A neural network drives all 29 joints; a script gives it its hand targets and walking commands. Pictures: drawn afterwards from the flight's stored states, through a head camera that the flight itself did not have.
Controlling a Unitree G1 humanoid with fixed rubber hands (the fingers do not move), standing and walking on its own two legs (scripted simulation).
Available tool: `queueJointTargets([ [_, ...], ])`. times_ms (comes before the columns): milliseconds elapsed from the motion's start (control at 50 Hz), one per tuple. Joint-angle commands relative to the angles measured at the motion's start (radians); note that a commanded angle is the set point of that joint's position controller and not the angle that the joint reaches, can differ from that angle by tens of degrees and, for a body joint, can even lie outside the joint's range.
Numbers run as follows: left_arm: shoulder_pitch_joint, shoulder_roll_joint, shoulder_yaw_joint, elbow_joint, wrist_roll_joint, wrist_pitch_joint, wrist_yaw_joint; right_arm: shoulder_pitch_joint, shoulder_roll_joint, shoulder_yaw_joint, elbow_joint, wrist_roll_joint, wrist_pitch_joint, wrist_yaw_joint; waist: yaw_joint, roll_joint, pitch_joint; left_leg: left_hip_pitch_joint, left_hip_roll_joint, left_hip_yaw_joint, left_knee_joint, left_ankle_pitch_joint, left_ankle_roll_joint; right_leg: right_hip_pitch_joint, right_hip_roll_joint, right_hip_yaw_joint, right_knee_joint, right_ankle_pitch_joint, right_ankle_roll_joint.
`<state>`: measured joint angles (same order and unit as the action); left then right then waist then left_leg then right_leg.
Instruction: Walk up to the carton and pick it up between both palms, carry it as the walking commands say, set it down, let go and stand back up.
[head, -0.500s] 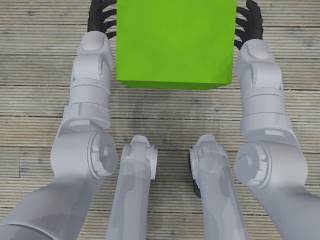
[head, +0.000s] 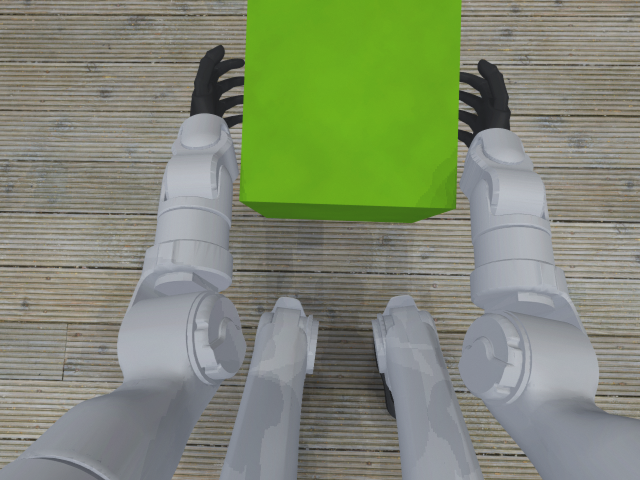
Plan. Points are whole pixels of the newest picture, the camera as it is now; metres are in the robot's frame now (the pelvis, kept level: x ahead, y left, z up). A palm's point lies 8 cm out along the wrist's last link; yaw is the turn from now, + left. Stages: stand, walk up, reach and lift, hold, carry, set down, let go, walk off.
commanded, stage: reach and lift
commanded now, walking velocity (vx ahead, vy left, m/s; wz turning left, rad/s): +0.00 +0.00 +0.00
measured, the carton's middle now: (345, 119) +0.54 +0.00 -0.13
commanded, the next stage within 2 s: none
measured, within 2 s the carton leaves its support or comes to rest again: neither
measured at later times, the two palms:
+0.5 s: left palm (185, 107) +0.48 +0.16 +0.02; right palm (520, 121) +0.47 -0.15 +0.01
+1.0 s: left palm (152, 90) +0.46 +0.15 +0.09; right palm (573, 106) +0.45 -0.16 +0.08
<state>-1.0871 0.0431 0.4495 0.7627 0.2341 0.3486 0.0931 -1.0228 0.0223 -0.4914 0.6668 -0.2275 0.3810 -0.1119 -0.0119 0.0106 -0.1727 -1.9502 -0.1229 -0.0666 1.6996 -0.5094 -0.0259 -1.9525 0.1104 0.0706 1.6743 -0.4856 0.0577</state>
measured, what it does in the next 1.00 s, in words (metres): rises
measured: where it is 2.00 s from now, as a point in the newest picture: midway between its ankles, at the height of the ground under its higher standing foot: (342, 388)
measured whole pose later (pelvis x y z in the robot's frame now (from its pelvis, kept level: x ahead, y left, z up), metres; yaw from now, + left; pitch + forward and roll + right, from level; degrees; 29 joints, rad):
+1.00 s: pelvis +0.04 +0.00 +0.13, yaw +0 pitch +34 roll -1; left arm -0.78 -0.05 0.43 0.72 0.25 0.30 0.09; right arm -0.73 0.09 -0.46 0.65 -0.24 0.33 -0.09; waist -0.01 0.01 -0.23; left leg -1.40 -0.11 -0.10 1.26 -0.44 -0.01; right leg -1.40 0.11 0.10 1.23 -0.42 0.04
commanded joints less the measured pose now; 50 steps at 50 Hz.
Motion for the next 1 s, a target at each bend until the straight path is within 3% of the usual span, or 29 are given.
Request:
queueJointTargets([
  [0,-0.569,-1.021,-0.457,0.056,-0.156,-0.008,-0.328,-0.712,0.956,0.513,-0.001,0.174,-0.042,0.298,-0.007,0.019,-1.017,0.586,-0.041,0.112,-0.200,0.244,-0.002,0.584,0.054,-0.143,-0.160,0.224,-0.012],
  [980,-0.222,-1.107,-0.513,0.031,-0.124,-0.054,-0.340,-0.335,1.043,0.576,0.004,0.145,-0.085,0.325,0.000,0.008,-0.803,0.998,-0.016,0.039,-0.610,0.343,0.011,1.014,0.041,-0.067,-0.580,0.327,-0.026],
])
